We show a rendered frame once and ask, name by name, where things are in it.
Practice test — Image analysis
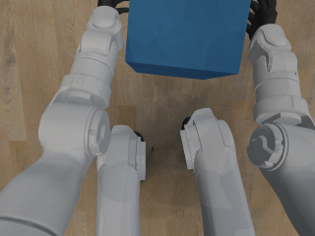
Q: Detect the robot right upper arm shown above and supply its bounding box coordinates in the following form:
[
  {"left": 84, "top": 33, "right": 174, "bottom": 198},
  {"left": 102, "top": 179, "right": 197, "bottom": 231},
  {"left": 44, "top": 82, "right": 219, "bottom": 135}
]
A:
[{"left": 247, "top": 122, "right": 315, "bottom": 236}]

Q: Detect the robot left shin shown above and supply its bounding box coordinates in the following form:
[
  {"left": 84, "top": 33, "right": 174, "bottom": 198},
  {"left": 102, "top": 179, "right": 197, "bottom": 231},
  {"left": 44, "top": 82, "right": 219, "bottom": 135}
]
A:
[{"left": 96, "top": 125, "right": 138, "bottom": 174}]

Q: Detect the robot right forearm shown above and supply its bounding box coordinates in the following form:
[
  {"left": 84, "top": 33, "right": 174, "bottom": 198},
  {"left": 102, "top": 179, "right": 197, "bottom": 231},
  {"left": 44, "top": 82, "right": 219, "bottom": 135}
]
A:
[{"left": 247, "top": 24, "right": 315, "bottom": 131}]

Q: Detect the robot right thigh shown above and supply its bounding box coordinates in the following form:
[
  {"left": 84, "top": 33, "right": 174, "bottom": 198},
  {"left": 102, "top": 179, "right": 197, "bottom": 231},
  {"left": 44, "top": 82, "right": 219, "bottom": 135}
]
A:
[{"left": 180, "top": 116, "right": 256, "bottom": 236}]

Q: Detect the robot left forearm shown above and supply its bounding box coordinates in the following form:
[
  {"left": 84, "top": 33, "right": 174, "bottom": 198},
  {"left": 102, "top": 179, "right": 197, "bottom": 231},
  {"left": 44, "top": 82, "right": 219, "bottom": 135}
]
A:
[{"left": 38, "top": 5, "right": 124, "bottom": 145}]

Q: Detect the carton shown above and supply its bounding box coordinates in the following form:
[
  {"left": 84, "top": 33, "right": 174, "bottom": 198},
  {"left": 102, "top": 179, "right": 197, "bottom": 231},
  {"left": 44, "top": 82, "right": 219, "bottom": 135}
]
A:
[{"left": 125, "top": 0, "right": 251, "bottom": 80}]

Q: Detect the left robot hand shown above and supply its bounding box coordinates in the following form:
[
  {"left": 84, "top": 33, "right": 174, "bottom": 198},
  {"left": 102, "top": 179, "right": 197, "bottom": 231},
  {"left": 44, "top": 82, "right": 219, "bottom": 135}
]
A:
[{"left": 97, "top": 0, "right": 130, "bottom": 15}]

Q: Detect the right robot hand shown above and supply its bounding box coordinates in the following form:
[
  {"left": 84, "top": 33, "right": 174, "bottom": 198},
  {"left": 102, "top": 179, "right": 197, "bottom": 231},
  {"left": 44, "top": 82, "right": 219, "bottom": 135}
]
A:
[{"left": 246, "top": 0, "right": 278, "bottom": 40}]

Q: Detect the robot left upper arm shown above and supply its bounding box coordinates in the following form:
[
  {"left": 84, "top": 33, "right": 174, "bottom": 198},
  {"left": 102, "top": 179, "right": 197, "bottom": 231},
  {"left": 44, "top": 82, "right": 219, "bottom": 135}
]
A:
[{"left": 0, "top": 102, "right": 111, "bottom": 236}]

